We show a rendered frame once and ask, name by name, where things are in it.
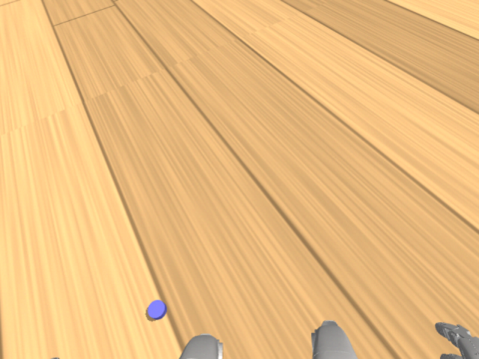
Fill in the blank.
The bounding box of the right robot hand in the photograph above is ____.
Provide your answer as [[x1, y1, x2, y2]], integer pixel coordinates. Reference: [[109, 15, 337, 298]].
[[435, 322, 479, 359]]

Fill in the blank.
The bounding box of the tin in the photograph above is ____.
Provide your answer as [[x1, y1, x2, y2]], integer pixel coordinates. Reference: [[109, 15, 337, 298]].
[[147, 300, 167, 319]]

